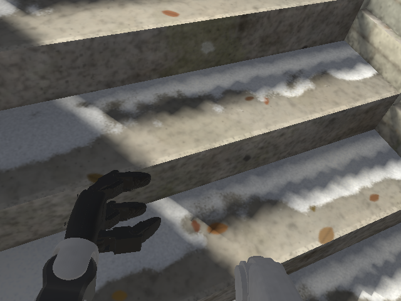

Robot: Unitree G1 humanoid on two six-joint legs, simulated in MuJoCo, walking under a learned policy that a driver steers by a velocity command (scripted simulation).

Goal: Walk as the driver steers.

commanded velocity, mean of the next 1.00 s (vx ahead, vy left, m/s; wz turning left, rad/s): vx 1.00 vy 0.00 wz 0.38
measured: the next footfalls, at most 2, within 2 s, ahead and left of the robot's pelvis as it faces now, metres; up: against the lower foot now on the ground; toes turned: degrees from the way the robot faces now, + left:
right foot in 0.08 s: +0.24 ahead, -0.09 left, +0.17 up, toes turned -2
left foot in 0.48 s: +0.50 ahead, +0.03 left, +0.34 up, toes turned +3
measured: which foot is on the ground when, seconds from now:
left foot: down 0.00-0.08, up 0.10-0.46, down 0.48-0.80, up 0.82-1.00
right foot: up 0.00-0.06, down 0.08-0.46, up 0.48-0.76, down 0.78-1.00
